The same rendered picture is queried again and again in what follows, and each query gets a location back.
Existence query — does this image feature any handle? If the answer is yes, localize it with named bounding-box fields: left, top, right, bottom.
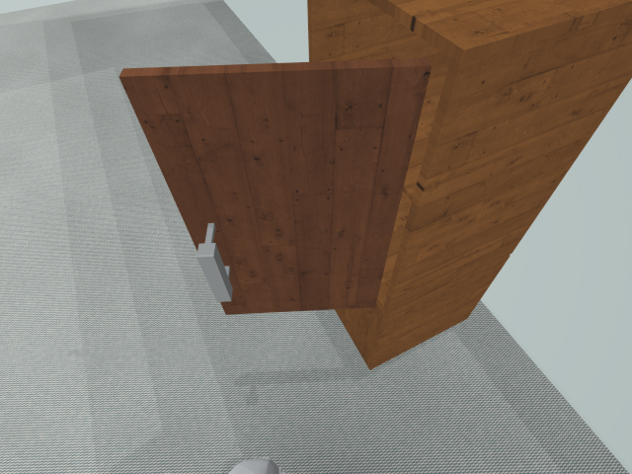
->
left=197, top=223, right=233, bottom=302

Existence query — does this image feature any cupboard door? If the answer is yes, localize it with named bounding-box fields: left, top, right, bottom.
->
left=119, top=58, right=432, bottom=315

